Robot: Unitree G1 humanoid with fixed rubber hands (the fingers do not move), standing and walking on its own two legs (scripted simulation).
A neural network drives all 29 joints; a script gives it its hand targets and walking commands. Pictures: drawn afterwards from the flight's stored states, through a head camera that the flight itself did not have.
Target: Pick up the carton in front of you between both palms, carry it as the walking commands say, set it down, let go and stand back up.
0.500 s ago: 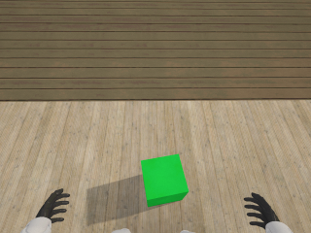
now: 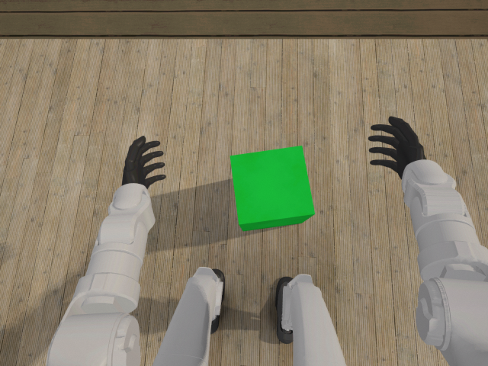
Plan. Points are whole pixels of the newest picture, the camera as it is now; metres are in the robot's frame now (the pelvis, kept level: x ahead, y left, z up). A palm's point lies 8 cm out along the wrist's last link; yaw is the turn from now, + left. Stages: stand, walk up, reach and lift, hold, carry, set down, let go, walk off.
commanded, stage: reach and lift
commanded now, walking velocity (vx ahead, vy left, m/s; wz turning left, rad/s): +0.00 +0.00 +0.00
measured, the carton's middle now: (269, 193) +0.48 -0.02 -0.55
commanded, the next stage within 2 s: none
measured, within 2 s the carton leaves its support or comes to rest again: leaves its support in 1.98 s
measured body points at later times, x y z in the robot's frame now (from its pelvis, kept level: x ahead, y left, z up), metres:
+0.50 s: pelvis +0.00 +0.00 -0.07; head +0.32 -0.03 +0.24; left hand +0.47 +0.18 -0.21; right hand +0.54 -0.20 -0.22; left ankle +0.08 +0.15 -0.64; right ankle +0.07 -0.10 -0.64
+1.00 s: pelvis -0.05 +0.01 -0.26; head +0.31 -0.02 +0.00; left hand +0.46 +0.18 -0.44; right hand +0.52 -0.20 -0.44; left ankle +0.08 +0.15 -0.64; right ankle +0.07 -0.10 -0.64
